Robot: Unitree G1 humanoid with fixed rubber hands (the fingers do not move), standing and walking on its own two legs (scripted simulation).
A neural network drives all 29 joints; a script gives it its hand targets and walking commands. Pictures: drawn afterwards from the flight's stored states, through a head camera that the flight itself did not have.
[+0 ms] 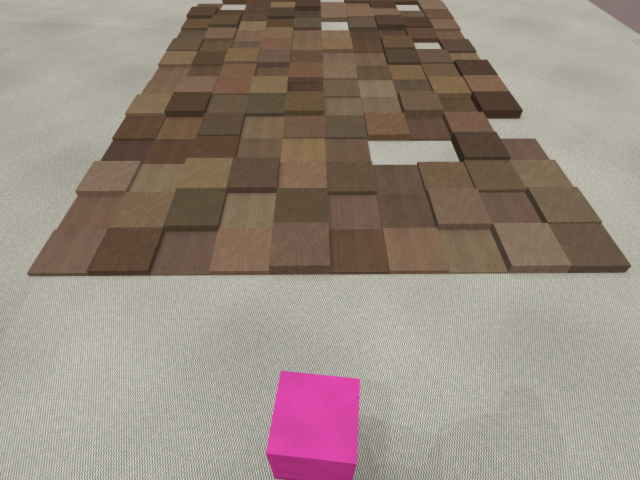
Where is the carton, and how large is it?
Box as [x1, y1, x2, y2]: [266, 371, 359, 479]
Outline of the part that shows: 281,371 266,450 266,454 274,477 284,479 352,479 356,464 359,379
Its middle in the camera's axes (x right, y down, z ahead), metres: -0.01 +0.51 +1.05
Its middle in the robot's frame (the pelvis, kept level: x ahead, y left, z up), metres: +0.40 +0.02 -0.65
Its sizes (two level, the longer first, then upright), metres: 0.210 0.200 0.250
